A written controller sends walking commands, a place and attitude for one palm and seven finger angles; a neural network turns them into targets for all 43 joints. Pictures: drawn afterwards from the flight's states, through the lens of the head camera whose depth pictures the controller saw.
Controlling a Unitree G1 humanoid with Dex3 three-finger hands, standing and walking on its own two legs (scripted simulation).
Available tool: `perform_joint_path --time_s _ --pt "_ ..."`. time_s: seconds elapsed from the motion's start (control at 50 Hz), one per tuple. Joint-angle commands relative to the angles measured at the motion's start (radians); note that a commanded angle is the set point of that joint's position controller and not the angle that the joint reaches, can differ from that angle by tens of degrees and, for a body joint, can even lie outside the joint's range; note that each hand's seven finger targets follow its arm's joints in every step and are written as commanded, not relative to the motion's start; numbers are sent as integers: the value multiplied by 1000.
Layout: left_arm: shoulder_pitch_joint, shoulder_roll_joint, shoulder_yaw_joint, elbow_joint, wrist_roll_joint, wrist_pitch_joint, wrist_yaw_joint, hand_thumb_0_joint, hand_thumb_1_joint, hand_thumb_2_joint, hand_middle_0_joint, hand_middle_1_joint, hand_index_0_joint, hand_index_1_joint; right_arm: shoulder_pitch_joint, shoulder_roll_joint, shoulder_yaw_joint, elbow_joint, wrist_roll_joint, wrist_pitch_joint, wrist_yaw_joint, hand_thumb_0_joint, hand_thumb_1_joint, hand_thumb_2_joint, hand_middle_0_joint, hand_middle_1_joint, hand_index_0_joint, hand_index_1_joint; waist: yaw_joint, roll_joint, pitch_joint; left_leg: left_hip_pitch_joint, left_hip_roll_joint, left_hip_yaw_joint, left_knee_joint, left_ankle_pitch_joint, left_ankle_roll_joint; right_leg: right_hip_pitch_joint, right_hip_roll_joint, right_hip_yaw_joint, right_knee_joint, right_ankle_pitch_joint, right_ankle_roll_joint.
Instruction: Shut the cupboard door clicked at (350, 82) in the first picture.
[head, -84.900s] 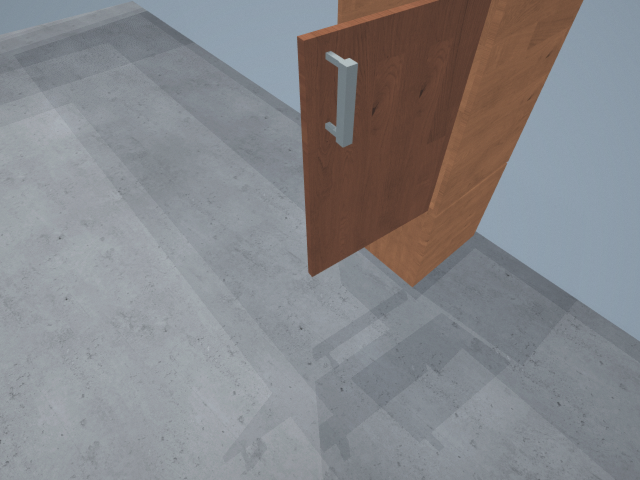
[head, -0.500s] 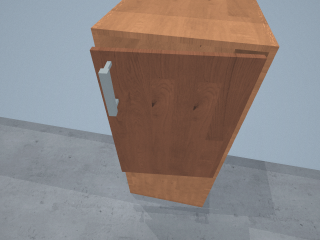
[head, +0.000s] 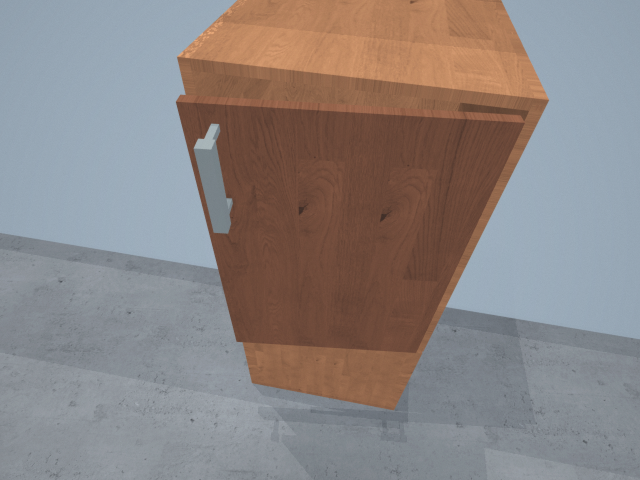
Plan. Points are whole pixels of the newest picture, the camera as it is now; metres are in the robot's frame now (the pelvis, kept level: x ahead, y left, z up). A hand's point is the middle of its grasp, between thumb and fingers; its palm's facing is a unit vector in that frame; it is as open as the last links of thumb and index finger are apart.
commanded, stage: look again from close up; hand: left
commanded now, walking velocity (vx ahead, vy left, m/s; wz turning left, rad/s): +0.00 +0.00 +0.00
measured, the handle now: (218, 180) +0.44 +0.17 +0.15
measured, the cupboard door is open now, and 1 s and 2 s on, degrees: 7 7 7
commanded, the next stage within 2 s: raise the hand and make a fist in 0.34 s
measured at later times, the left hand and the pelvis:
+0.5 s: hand out of the picture +0.02 +0.16 -0.17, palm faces +0.09 -0.98 -0.19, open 7.3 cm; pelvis +0.01 -0.01 +0.00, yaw +0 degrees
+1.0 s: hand (193, 457) +0.15 +0.15 +0.00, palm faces +0.17 -0.98 -0.07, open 5.5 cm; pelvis +0.01 -0.06 -0.07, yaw +5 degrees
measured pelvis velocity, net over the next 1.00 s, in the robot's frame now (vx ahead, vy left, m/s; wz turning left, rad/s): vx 0.01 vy -0.06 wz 0.09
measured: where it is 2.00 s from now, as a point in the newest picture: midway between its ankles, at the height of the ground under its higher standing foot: outside the picture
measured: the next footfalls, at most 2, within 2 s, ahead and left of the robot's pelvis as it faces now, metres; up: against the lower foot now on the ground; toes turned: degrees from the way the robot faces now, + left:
none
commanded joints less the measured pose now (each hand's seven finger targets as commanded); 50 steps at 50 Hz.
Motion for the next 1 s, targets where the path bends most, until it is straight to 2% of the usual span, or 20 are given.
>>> perform_joint_path --time_s 0.0,0.36,0.4,0.42,0.44,0.46,0.48,0.5,0.52,0.54,0.56,0.62,0.64,0.66,0.7,0.76,0.8,0.86,0.9,0.98 --pt "57 78 13 -20 -5 -17 8 0 900 900 -200 -300 -200 -300 31 -103 -22 -24 1 -26 -14 0 -900 -900 200 300 200 300 9 26 58 -63 177 -202 -164 -108 -39 5 -50 62 -54 20 -61" --pt "74 53 11 20 -7 -21 13 0 900 900 -200 -300 -200 -300 41 -69 -15 25 3 -28 -21 0 -900 -900 200 300 200 300 9 11 80 -29 170 -175 -145 -23 -45 7 -55 71 -76 43 -59" --pt "76 52 10 20 -8 -23 13 0 900 900 -200 -300 -200 -300 41 -64 -14 28 3 -31 -22 0 -900 -900 200 300 200 300 11 8 60 -11 170 -170 -131 31 -41 23 -58 72 -78 66 -58" --pt "83 102 8 42 11 -36 43 0 900 900 -200 -300 -200 -300 -35 -128 -6 -44 7 -34 -13 0 -900 -900 200 300 200 300 25 -4 99 -77 197 -155 25 202 -70 -33 -69 63 -45 127 -55" --pt "-766 529 295 -1665 -138 -282 37 0 900 900 -200 -300 -200 -300 54 -342 -59 -416 18 -208 -94 0 -900 -900 200 300 200 300 -203 70 -332 248 148 -231 -21 258 -88 -50 66 -13 79 131 -31" --pt "-141 175 -1 -1464 -134 -222 50 0 900 900 -218 -320 -218 -320 -40 -204 13 -362 51 -299 -94 0 -900 -900 200 300 200 300 -28 359 -485 368 171 -224 -16 254 -136 -117 98 -30 143 -72 -66" --pt "99 -10 -64 -1311 -160 -59 78 0 900 900 -237 -340 -237 -340 -76 -192 1 -357 47 -339 -84 0 -900 -900 200 300 200 300 -13 407 -300 160 166 -235 -78 156 -177 -138 88 -49 218 -157 -59" --pt "105 -96 -163 -1191 -178 -1 93 0 900 900 -255 -360 -255 -360 -70 -164 14 -332 79 -379 -67 0 -900 -900 200 300 200 300 -24 233 -62 -24 135 -251 -96 -52 -156 -201 68 -47 222 -147 -59" --pt "43 -76 -155 -1274 -192 -39 94 0 900 900 -273 -380 -273 -380 -58 -216 -19 -375 79 -404 -53 0 -900 -900 200 300 200 300 -46 176 38 -96 119 -249 -56 -195 -129 -205 60 -45 145 -123 -63" --pt "41 -26 -121 -1262 -176 -85 90 0 900 900 -292 -400 -292 -400 -73 -231 -25 -406 65 -426 -48 0 -900 -900 200 300 200 300 -58 127 52 -141 95 -251 1 -241 -114 -216 56 -42 95 -127 -63" --pt "71 -2 -86 -1207 -168 -131 81 0 900 900 -310 -420 -310 -420 -70 -241 -31 -433 45 -433 -39 0 -900 -900 200 300 200 300 -72 -15 58 -193 79 -258 56 -247 -101 -264 54 -42 88 -166 -61" --pt "296 -34 -19 -981 -203 -333 -57 0 900 900 -365 -480 -365 -480 -112 -222 -71 -513 31 -419 -3 0 -900 -900 200 300 200 300 1 -370 30 -376 53 -186 240 -225 -107 -386 59 -41 171 -352 -60" --pt "352 -21 16 -978 -230 -421 -126 0 900 900 -383 -500 -383 -500 -131 -225 -82 -539 23 -404 9 0 -900 -900 200 300 200 300 28 -392 -7 -434 43 -156 303 -205 -111 -396 54 -21 204 -378 -64" --pt "384 18 65 -986 -251 -506 -198 0 900 900 -402 -520 -402 -520 -154 -230 -91 -569 18 -385 20 0 -900 -900 200 300 200 300 49 -368 -39 -489 33 -133 361 -196 -114 -387 40 16 236 -371 -69" --pt "399 146 185 -1036 -247 -605 -291 0 900 900 -438 -560 -438 -560 -196 -237 -106 -649 22 -339 41 0 -900 -900 200 300 200 300 86 -75 -98 -512 18 -104 423 -169 -112 -360 27 57 326 -293 -96" --pt "344 192 214 -1219 -252 -520 -281 0 900 900 -493 -620 -493 -620 -241 -217 -91 -748 42 -283 26 0 -900 -900 200 300 200 300 112 114 -181 -480 20 -104 402 -171 -88 -363 51 53 382 -242 -97" --pt "268 195 223 -1375 -276 -477 -235 0 900 900 -530 -660 -530 -660 -214 -203 -85 -774 44 -257 9 0 -900 -900 200 300 200 300 79 130 -232 -455 30 -118 422 -164 -75 -358 57 75 366 -226 -86" --pt "146 201 212 -1571 -286 -525 -209 0 900 900 -585 -720 -585 -720 -147 -191 -75 -769 38 -256 -14 0 -900 -900 200 300 200 300 10 111 -295 -408 46 -138 497 -53 -62 -363 60 103 361 -72 -63" --pt "88 184 164 -1597 -299 -570 -244 0 900 900 -622 -760 -622 -760 -122 -196 -64 -740 36 -271 -27 0 -900 -900 200 300 200 300 -40 88 -279 -403 55 -155 535 -30 -59 -394 58 117 363 5 -46" --pt "82 197 135 -1463 -324 -526 -360 0 900 900 -695 -840 -695 -840 -124 -220 -45 -706 49 -288 -51 0 -900 -900 200 300 200 300 -64 42 -206 -439 60 -161 550 -72 -53 -397 45 144 304 -39 -19"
